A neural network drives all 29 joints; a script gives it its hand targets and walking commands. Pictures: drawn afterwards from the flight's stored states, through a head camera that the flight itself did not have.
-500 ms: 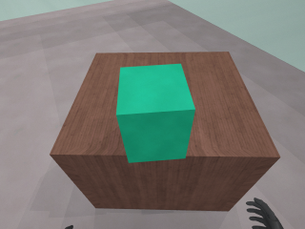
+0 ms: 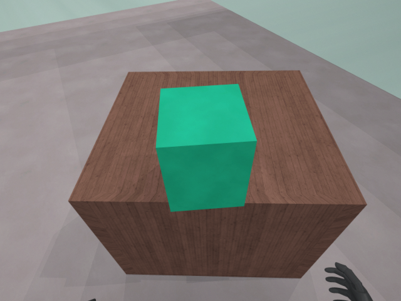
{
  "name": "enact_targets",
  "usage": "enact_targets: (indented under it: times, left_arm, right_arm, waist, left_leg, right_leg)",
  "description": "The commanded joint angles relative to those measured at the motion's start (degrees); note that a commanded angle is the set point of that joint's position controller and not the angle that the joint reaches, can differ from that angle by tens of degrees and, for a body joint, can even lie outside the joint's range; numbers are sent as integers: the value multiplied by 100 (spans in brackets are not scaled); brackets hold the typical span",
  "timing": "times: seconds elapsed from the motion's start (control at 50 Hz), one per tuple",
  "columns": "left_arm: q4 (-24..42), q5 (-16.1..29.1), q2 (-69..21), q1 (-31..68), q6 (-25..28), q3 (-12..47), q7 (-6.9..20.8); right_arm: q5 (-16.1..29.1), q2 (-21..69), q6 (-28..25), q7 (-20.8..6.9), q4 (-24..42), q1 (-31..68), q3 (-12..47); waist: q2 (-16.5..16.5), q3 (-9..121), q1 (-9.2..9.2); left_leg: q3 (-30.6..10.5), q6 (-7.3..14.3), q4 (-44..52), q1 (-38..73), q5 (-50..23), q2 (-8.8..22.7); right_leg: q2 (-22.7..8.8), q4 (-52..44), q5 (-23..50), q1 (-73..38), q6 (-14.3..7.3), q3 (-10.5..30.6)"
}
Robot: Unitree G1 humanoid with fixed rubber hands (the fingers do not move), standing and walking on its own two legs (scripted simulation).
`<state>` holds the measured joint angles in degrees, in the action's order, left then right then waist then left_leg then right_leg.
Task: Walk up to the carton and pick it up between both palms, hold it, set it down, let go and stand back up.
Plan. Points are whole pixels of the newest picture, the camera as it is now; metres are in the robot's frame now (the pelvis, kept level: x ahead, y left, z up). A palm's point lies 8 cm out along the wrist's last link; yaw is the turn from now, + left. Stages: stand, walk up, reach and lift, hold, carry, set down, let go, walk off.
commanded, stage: stand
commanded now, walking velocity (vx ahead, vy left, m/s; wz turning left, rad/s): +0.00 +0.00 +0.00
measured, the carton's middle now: (203, 149) +0.47 +0.06 +0.01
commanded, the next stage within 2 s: none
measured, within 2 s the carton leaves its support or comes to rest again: neither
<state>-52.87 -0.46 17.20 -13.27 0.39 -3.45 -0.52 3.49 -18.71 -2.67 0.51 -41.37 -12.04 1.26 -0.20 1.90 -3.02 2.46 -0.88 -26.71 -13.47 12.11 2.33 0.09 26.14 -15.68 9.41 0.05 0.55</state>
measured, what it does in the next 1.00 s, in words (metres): stands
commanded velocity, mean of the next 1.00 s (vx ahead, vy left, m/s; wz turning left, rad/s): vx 0.00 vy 0.00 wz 0.00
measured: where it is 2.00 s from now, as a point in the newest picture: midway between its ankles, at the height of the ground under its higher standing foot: outside the picture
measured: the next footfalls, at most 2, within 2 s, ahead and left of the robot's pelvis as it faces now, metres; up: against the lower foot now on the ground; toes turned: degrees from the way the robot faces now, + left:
none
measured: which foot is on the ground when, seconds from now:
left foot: down 0.00-1.00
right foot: down 0.00-1.00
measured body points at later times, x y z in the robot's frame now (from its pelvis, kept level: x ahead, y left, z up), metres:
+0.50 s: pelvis -0.01 +0.00 +0.00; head -0.03 +0.00 +0.45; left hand +0.06 +0.29 -0.13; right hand +0.15 -0.27 -0.09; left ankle +0.02 +0.13 -0.74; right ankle -0.02 -0.12 -0.74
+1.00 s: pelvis -0.01 +0.00 +0.00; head -0.03 +0.00 +0.45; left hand +0.06 +0.29 -0.13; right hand +0.15 -0.27 -0.09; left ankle +0.02 +0.13 -0.74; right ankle -0.02 -0.12 -0.74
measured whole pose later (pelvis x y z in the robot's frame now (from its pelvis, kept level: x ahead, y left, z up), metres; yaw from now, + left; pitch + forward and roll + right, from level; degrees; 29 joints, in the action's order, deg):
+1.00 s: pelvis -0.01 +0.00 +0.00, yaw +0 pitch -2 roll +0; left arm -55.1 -0.5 17.2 -12.5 0.4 -3.5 -0.2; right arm 3.5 -18.9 -2.7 0.5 -43.1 -12.0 1.3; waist 0.1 1.9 -3.0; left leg 2.5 -0.9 -26.7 -13.6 11.6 2.3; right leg 0.1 25.9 -15.0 9.4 0.2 0.5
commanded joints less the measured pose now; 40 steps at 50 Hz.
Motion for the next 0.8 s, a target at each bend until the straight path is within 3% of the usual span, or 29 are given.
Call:
enact_targets:
  times: [0.0,0.02,0.04,0.06,0.08,0.16,0.18,0.22,0.24,0.26,0.28,0.3,0.36,0.38,0.42,0.44,0.52,0.58,0.6,0.62,0.66,0.68,0.7,0.72,0.74,0.76,0.78]
  left_arm:
    - [89,-27,1448,438,186,-157,123]
    - [61,-23,1349,355,152,-155,110]
    - [51,-18,1390,310,168,-127,110]
    - [42,-12,1341,367,171,-142,114]
    - [80,-46,1388,395,208,-141,120]
    - [40,-23,1380,378,195,-158,143]
    - [21,-70,1385,475,165,-142,126]
    - [24,-10,1427,425,163,-180,114]
    - [-1,-42,1436,482,171,-159,117]
    - [-1,4,1405,492,173,-172,128]
    - [14,-8,1372,464,172,-159,122]
    - [1,-13,1339,454,195,-105,147]
    - [-48,-15,1347,571,194,-138,157]
    - [-30,-29,1437,510,190,-162,145]
    - [-61,-46,1449,429,170,-173,162]
    - [-46,7,1431,409,169,-178,149]
    - [-35,-37,1422,511,196,-151,149]
    - [-104,-2,1347,382,175,-108,138]
    - [-43,18,1389,480,168,-121,147]
    - [-115,-16,1474,523,181,-165,141]
    - [-50,-6,1448,494,197,-169,150]
    - [-27,-3,1472,562,177,-180,135]
    - [-88,30,1450,513,178,-171,121]
    - [-45,32,1435,515,185,-170,148]
    - [-66,-18,1426,630,168,-174,145]
    - [-95,-15,1382,459,176,-165,132]
    - [-111,7,1408,475,174,-167,139]
  right_arm:
    - [-561,-1230,-66,62,-341,253,-437]
    - [-569,-1250,-59,87,-331,275,-434]
    - [-555,-1267,-38,76,-356,249,-403]
    - [-590,-1264,-56,79,-405,239,-430]
    - [-562,-1298,-49,78,-333,307,-395]
    - [-579,-1263,-62,56,-377,272,-421]
    - [-573,-1277,-49,68,-394,336,-434]
    - [-596,-1319,-42,50,-380,401,-413]
    - [-565,-1200,-46,43,-403,308,-371]
    - [-556,-1194,-56,68,-432,363,-387]
    - [-606,-1254,-47,68,-413,445,-405]
    - [-542,-1224,-44,58,-400,354,-406]
    - [-585,-1232,-91,55,-406,441,-385]
    - [-593,-1278,-77,50,-385,461,-409]
    - [-563,-1263,-74,54,-433,405,-417]
    - [-537,-1337,-44,61,-437,283,-434]
    - [-607,-1330,-80,73,-455,392,-408]
    - [-532,-1268,-42,63,-492,301,-421]
    - [-576,-1271,-47,58,-466,413,-386]
    - [-559,-1283,-45,58,-463,366,-409]
    - [-569,-1310,-74,75,-524,411,-376]
    - [-547,-1258,-85,71,-485,430,-424]
    - [-570,-1294,-77,77,-485,322,-397]
    - [-547,-1296,-76,89,-491,408,-404]
    - [-539,-1280,-72,70,-478,450,-420]
    - [-558,-1299,-65,71,-499,448,-422]
    - [-553,-1251,-68,72,-452,402,-416]
  waist:
    - [410,-540,280]
    - [555,-412,209]
    - [382,-617,294]
    - [378,-373,229]
    - [579,-386,302]
    - [362,-670,244]
    - [483,-531,292]
    - [569,-606,195]
    - [286,-625,294]
    - [255,-558,268]
    - [713,-663,251]
    - [539,-780,281]
    - [461,-469,302]
    - [705,-784,208]
    - [443,-653,255]
    - [470,-698,313]
    - [558,-720,246]
    - [340,-649,280]
    - [458,-716,198]
    - [619,-817,300]
    - [534,-671,213]
    - [493,-595,257]
    - [411,-433,319]
    - [264,-625,216]
    - [540,-510,278]
    - [534,-794,188]
    - [690,-736,209]
  left_leg:
    - [-599,265,530,389,-1036,488]
    - [-567,275,471,538,-1030,493]
    - [-614,270,531,480,-935,515]
    - [-603,313,480,500,-970,519]
    - [-573,252,549,552,-865,492]
    - [-646,288,656,281,-725,528]
    - [-638,266,644,455,-730,527]
    - [-611,305,635,326,-586,537]
    - [-686,232,705,351,-486,511]
    - [-658,237,659,394,-560,499]
    - [-620,282,677,336,-494,547]
    - [-660,229,755,307,-454,473]
    - [-638,259,708,416,-513,535]
    - [-678,314,659,231,-589,537]
    - [-662,259,669,411,-635,534]
    - [-615,256,662,373,-663,526]
    - [-593,244,613,320,-800,519]
    - [-678,282,659,402,-757,566]
    - [-655,263,658,298,-545,526]
    - [-599,230,669,391,-425,489]
    - [-626,246,671,393,-716,524]
    - [-612,252,604,360,-823,565]
    - [-579,252,619,427,-858,530]
    - [-670,241,708,288,-802,537]
    - [-657,251,701,388,-683,549]
    - [-692,261,684,305,-742,539]
    - [-670,265,674,269,-781,559]
  right_leg:
    - [-702,-744,1077,194,-264,498]
    - [-695,-838,1075,202,-251,562]
    - [-702,-859,985,290,-235,533]
    - [-694,-851,968,100,-246,561]
    - [-690,-822,947,219,-223,566]
    - [-699,-839,649,225,-246,478]
    - [-707,-863,765,305,-256,555]
    - [-726,-917,631,299,-258,592]
    - [-744,-904,610,311,-253,562]
    - [-725,-929,583,266,-233,578]
    - [-706,-966,588,409,-229,545]
    - [-652,-957,455,399,-191,544]
    - [-705,-905,524,259,-254,577]
    - [-660,-949,540,352,-266,570]
    - [-708,-966,598,337,-255,562]
    - [-748,-970,701,352,-256,612]
    - [-696,-877,800,337,-233,509]
    - [-729,-932,624,313,-235,592]
    - [-738,-1050,522,418,-252,624]
    - [-677,-995,468,456,-229,648]
    - [-696,-913,783,268,-233,612]
    - [-725,-901,1070,222,-252,582]
    - [-739,-853,1031,159,-249,601]
    - [-683,-829,862,263,-211,561]
    - [-698,-841,732,227,-229,532]
    - [-685,-866,616,326,-205,537]
    - [-747,-863,694,330,-258,567]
